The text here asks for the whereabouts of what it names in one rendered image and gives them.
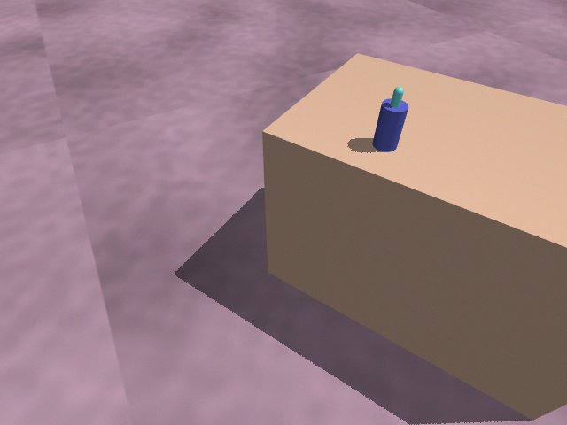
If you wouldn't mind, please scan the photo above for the bottle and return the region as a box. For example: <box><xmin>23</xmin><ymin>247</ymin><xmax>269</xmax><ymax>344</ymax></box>
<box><xmin>373</xmin><ymin>87</ymin><xmax>408</xmax><ymax>152</ymax></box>

